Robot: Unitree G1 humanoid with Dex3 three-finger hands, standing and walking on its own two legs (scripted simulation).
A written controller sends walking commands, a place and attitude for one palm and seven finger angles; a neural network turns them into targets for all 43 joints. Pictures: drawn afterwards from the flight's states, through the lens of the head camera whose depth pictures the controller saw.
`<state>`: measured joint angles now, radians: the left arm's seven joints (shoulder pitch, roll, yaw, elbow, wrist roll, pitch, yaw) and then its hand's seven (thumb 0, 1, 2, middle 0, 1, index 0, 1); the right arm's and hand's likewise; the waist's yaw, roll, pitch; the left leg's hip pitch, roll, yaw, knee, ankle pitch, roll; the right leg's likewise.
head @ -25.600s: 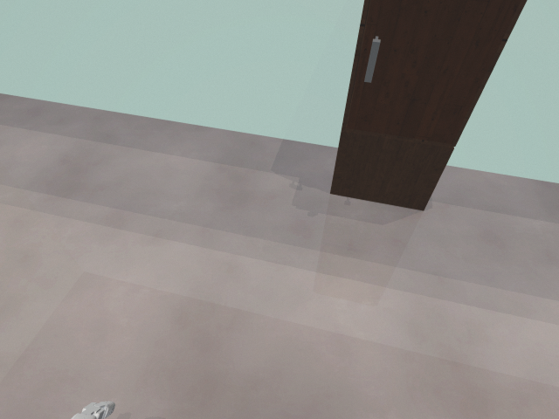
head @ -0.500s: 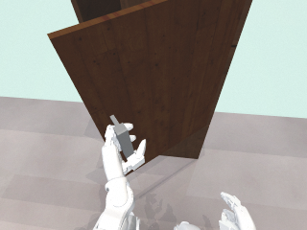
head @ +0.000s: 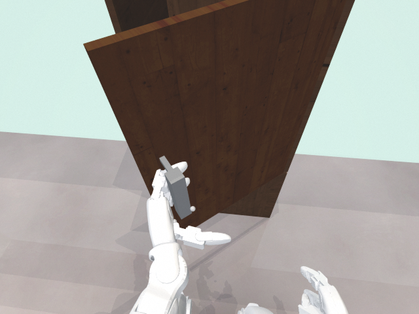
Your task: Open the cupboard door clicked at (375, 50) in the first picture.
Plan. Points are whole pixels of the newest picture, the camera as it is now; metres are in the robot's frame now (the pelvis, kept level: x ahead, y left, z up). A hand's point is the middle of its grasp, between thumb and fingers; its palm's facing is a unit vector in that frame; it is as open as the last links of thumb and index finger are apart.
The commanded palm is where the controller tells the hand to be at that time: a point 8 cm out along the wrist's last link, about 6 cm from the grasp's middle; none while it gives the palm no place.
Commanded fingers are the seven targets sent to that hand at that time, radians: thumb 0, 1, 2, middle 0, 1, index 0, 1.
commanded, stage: open thumb and fingers to let go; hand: left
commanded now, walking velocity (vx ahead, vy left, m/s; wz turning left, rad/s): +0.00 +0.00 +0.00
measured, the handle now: (174, 187) +0.35 +0.09 +0.05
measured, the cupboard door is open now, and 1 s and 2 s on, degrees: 40 42 41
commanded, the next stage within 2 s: slide the hand sideways off the handle in 0.04 s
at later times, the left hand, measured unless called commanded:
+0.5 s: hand (187, 226) +0.27 +0.05 +0.04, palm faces -0.20 -0.98 +0.04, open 15.7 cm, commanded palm +0.25 +0.11 +0.04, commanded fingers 0.00 -0.50 0.30 -0.15 -0.30 -0.15 -0.30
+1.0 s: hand (162, 250) +0.23 +0.09 +0.04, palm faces -0.15 -0.99 +0.00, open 16.1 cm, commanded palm +0.21 +0.17 +0.04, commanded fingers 0.00 -0.50 0.30 -0.15 -0.30 -0.15 -0.30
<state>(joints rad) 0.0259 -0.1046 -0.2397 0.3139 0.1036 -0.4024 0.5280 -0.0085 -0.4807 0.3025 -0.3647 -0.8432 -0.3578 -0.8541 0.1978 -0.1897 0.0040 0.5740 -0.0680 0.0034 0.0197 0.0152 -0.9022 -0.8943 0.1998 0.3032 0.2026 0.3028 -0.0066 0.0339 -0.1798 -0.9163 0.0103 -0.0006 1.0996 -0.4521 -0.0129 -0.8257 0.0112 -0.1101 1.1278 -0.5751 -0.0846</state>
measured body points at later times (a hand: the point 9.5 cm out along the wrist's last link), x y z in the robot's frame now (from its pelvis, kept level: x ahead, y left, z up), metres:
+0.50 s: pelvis -0.01 +0.03 +0.00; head +0.04 +0.03 +0.44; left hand +0.27 +0.11 +0.04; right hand +0.14 -0.20 -0.10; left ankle +0.05 +0.13 -0.65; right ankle -0.01 -0.07 -0.65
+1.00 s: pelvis +0.00 +0.03 -0.01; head +0.06 +0.03 +0.43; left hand +0.23 +0.15 +0.04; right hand +0.19 -0.18 -0.10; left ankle +0.05 +0.13 -0.65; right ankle -0.01 -0.07 -0.65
